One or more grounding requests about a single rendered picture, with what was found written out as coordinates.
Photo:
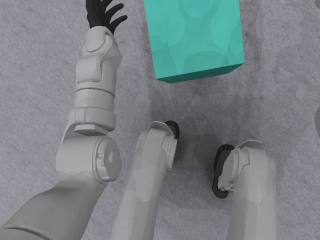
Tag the right robot foot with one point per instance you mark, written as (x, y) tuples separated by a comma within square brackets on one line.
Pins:
[(222, 153)]

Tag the robot left hand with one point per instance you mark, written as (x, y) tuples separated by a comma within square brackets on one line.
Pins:
[(96, 15)]

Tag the robot left forearm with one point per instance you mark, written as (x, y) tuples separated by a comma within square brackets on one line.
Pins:
[(95, 87)]

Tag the left robot upper arm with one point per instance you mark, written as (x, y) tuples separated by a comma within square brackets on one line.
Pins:
[(85, 165)]

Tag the left robot foot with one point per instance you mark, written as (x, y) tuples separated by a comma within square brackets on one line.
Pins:
[(174, 127)]

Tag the carton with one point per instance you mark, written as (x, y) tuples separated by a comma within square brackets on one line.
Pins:
[(194, 39)]

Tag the robot foot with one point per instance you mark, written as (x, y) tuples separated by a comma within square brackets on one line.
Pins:
[(174, 127), (222, 153)]

